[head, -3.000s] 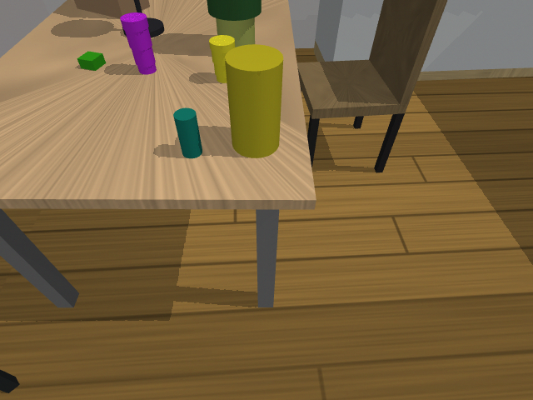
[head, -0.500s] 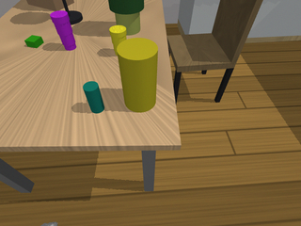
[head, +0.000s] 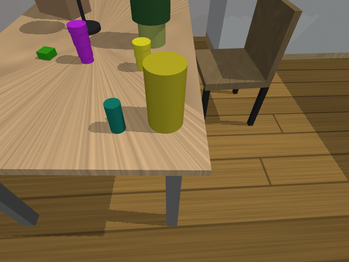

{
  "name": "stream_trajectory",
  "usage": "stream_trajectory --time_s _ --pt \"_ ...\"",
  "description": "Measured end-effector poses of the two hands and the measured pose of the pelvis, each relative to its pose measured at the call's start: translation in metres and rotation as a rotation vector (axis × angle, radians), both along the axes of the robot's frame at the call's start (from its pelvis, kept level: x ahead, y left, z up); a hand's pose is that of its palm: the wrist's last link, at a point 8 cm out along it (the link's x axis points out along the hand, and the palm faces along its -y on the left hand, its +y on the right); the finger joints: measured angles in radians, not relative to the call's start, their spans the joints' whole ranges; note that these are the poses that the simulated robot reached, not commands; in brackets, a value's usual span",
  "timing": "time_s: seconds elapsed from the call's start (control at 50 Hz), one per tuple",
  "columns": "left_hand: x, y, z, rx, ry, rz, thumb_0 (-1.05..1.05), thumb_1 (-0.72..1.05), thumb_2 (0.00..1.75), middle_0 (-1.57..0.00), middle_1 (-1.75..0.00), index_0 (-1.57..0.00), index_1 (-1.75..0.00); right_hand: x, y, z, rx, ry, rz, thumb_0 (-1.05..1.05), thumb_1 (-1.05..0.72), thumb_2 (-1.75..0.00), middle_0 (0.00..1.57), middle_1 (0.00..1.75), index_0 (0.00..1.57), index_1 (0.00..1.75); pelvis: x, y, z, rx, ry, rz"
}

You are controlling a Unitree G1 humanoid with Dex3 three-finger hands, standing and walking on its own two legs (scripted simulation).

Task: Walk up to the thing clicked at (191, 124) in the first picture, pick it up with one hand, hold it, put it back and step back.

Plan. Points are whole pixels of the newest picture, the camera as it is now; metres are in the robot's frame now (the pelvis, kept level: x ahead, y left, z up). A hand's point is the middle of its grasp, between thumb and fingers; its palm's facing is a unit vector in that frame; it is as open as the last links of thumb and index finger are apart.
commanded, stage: walk up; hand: left
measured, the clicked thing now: (115, 116) +0.52 +0.19 +0.01
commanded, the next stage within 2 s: stand in 0.32 s
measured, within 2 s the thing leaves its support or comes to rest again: neither
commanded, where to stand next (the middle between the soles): +0.06 -0.01 m, yaw +0 degrees
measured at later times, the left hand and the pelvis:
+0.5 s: hand out of the picture +0.08 +0.25 -0.16, palm faces -0.02 -0.94 -0.34, open 7.4 cm; pelvis +0.01 +0.00 +0.00, yaw +1 degrees
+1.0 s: hand out of the picture +0.10 +0.24 -0.16, palm faces -0.02 -0.94 -0.34, open 7.4 cm; pelvis +0.03 -0.01 +0.00, yaw +0 degrees
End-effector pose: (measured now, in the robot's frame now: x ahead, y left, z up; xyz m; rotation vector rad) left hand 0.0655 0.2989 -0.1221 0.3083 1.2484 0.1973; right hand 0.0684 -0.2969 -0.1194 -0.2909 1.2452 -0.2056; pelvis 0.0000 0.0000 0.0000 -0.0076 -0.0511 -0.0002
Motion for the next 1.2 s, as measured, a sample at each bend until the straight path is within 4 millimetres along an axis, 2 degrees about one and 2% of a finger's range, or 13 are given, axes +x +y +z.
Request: stream_trajectory --time_s 0.12,0.22,0.4,0.8,1.2 --pt "-0.01 0.001 -0.001 0.003 0.022 0.012 0.01 0.91 0.9 -0.2 -0.3 -0.2 -0.3 0.002 0.004 -0.002 0.01 0.006 0.008 0.0 -0.91 -0.89 0.2 0.3 0.2 0.3 0.001 0.0 0.0 -0.001 0.007 0.006" --pt "-0.01 0.0 0.0 0.005 0.026 0.017 0.01 0.91 0.9 -0.2 -0.3 -0.2 -0.3 0.007 0.006 -0.004 0.017 0.007 0.015 0.0 -0.91 -0.89 0.2 0.3 0.2 0.3 0.003 0.0 0.0 -0.001 0.012 0.011" --pt "0.002 -0.003 0.001 0.006 0.005 0.01 0.01 0.91 0.9 -0.2 -0.3 -0.2 -0.3 0.019 0.004 -0.003 0.014 -0.012 0.028 0.0 -0.91 -0.89 0.2 0.3 0.2 0.3 0.009 -0.002 0.0 0.002 0.017 0.012" --pt "0.029 -0.01 0.002 0.003 -0.012 -0.008 0.0 0.91 0.9 -0.2 -0.3 -0.2 -0.3 0.03 -0.009 0.001 -0.014 -0.005 0.024 0.0 -0.91 -0.89 0.2 0.3 0.2 0.3 0.025 -0.008 0.0 0.004 0.021 0.009" --pt "0.03 -0.012 0.004 0.01 -0.018 -0.002 0.0 0.91 0.9 -0.2 -0.3 -0.2 -0.3 0.035 -0.008 -0.001 -0.004 -0.018 0.029 0.0 -0.91 -0.89 0.2 0.3 0.2 0.3 0.028 -0.01 0.001 0.006 0.012 0.007"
